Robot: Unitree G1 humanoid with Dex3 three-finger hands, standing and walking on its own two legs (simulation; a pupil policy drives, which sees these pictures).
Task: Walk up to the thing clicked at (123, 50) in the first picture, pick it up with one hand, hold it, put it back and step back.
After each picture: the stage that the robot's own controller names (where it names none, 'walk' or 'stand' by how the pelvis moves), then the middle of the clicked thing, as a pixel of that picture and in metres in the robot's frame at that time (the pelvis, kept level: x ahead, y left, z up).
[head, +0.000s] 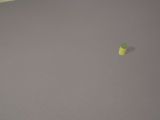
stand; (122, 49) +1.23 -0.37 -0.72
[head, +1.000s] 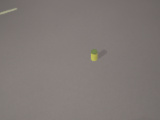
walk; (94, 55) +1.14 +0.04 -0.69
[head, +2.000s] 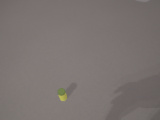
walk; (62, 94) +0.67 +0.30 -0.71
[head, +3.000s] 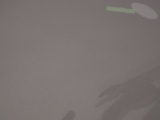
walk; out of the picture +0.40 +0.23 -0.69
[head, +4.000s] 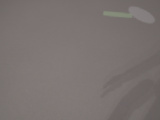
stand; out of the picture +0.32 +0.22 -0.72
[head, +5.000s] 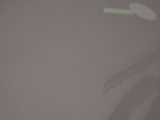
stand; out of the picture +0.31 +0.22 -0.73
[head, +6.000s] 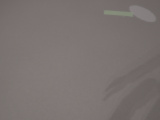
stand; out of the picture +0.32 +0.23 -0.73
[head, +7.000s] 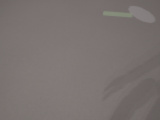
stand; out of the picture +0.31 +0.23 -0.73
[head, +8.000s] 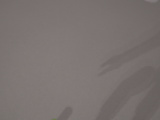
go down; out of the picture +0.33 +0.23 -0.71
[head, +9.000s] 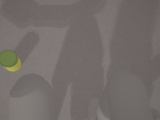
go down; (10, 61) +0.40 +0.26 -0.29
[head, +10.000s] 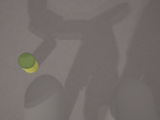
close in; (28, 63) +0.39 +0.25 -0.30
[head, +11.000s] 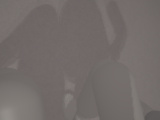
close in; out of the picture +0.38 +0.30 -0.22
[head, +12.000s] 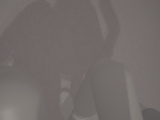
close; out of the picture +0.37 +0.30 -0.22
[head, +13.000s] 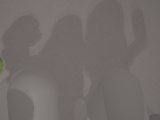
lift; out of the picture +0.32 +0.27 -0.17
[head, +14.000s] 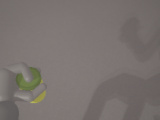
lift; (32, 86) +0.32 +0.19 +0.01
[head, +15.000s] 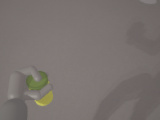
hold; (40, 89) +0.32 +0.17 -0.01
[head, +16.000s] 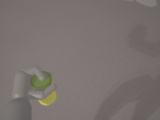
hold; (44, 88) +0.33 +0.16 -0.01
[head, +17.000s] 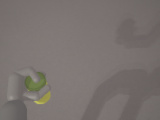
crouch; (38, 88) +0.33 +0.18 -0.06
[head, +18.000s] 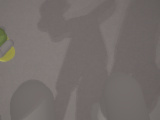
lower; (0, 45) +0.45 +0.26 -0.11
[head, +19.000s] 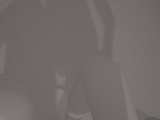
lower; out of the picture +0.40 +0.30 -0.23
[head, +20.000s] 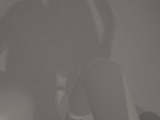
lower; out of the picture +0.39 +0.31 -0.22
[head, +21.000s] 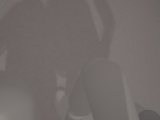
lower; out of the picture +0.39 +0.31 -0.22
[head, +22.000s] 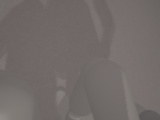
lower; out of the picture +0.39 +0.31 -0.22
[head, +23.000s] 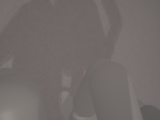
open; out of the picture +0.38 +0.30 -0.23
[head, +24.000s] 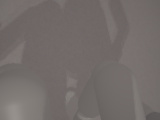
stand; out of the picture +0.38 +0.29 -0.23
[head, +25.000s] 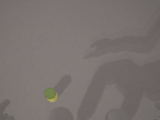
walk; (51, 95) +0.38 +0.22 -0.53
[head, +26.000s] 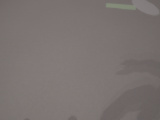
stand; out of the picture +0.35 +0.20 -0.66
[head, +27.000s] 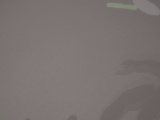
stand; out of the picture +0.35 +0.20 -0.67
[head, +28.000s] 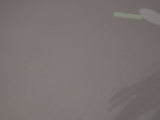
stand; out of the picture +0.37 +0.18 -0.72
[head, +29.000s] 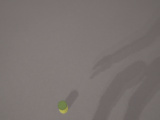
walk; (63, 107) +0.42 +0.16 -0.70
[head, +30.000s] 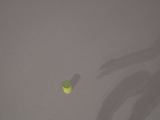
walk; (67, 87) +0.63 +0.19 -0.70
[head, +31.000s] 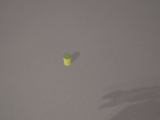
stand; (67, 59) +0.99 +0.18 -0.70
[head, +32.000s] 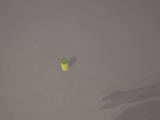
stand; (64, 64) +0.98 +0.23 -0.71
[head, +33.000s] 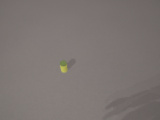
stand; (63, 66) +1.00 +0.25 -0.72
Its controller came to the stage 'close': yes
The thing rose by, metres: 0.70
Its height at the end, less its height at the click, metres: +0.00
